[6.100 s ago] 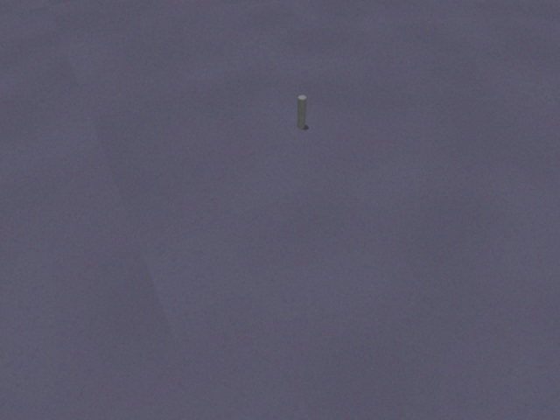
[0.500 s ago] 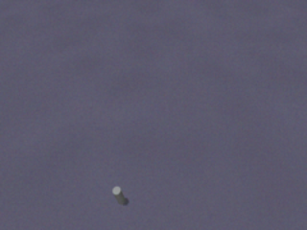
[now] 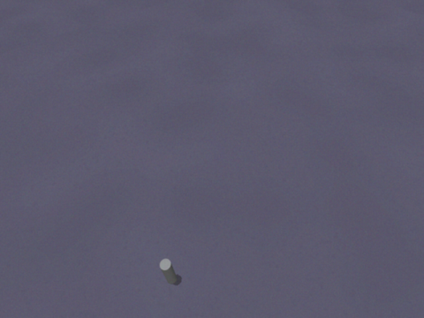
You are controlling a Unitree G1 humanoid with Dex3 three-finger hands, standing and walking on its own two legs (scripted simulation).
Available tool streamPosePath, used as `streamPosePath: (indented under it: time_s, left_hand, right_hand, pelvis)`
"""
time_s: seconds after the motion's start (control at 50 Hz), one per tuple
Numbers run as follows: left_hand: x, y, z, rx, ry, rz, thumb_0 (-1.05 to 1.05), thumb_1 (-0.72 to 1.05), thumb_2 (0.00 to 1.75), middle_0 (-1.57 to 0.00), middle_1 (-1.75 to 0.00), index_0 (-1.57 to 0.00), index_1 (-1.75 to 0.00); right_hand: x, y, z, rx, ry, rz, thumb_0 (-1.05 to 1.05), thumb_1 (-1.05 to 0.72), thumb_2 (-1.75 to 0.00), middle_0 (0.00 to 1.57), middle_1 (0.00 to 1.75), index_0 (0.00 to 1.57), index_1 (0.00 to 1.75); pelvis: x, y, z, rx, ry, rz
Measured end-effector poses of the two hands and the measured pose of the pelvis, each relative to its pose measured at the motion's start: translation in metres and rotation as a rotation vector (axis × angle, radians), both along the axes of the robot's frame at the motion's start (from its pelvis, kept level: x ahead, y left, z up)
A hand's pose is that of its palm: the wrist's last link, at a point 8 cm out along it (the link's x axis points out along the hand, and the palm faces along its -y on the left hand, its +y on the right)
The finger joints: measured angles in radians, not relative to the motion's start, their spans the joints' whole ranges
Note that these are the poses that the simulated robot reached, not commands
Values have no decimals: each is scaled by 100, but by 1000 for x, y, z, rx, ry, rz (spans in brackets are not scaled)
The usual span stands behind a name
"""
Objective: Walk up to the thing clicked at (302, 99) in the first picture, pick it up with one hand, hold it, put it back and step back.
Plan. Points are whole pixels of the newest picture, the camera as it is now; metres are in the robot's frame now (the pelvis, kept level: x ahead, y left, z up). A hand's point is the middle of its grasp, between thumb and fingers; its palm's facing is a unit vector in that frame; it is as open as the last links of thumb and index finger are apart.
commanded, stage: stand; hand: left
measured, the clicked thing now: (168, 272) +0.42 +0.22 -0.69
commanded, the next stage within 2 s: none
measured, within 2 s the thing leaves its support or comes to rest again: neither
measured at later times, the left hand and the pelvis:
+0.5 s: hand out of the picture +0.10 +0.24 -0.16, palm faces -0.03 -0.94 -0.34, open 7.4 cm; pelvis +0.02 -0.01 +0.00, yaw +0 degrees
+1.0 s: hand out of the picture +0.09 +0.24 -0.16, palm faces -0.03 -0.94 -0.35, open 7.4 cm; pelvis +0.02 -0.01 +0.00, yaw +0 degrees
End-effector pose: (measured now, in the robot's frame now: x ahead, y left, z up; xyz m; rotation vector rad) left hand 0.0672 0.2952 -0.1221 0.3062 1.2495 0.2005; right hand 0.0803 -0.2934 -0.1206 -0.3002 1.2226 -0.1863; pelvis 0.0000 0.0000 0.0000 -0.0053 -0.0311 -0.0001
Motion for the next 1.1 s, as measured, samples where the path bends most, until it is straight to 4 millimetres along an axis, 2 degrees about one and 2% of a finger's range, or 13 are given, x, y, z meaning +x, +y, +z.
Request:
streamPosePath:
  time_s: [0.2, 0.6, 1.1]
  left_hand:
    - [2, -3, -1, -1, 14, -9, 1, 91, 90, -20, -30, -20, -30]
    - [27, -9, 5, 12, -34, -28, 1, 91, 90, -20, -30, -20, -30]
    - [18, -12, 3, 11, -18, -20, 1, 91, 90, -20, -30, -20, -30]
  right_hand:
    - [1, -4, 0, -8, 14, -2, 1, -91, -90, 21, 30, 20, 30]
    - [11, -10, 0, -4, -5, -7, 1, -91, -90, 21, 30, 20, 30]
    - [7, -15, 1, -8, 1, -4, 1, -91, -90, 21, 30, 20, 30]
  pelvis:
    - [7, -2, 0, 5, 10, -2]
    - [17, -9, 0, 6, 3, -6]
    - [16, -13, 0, 4, -5, -8]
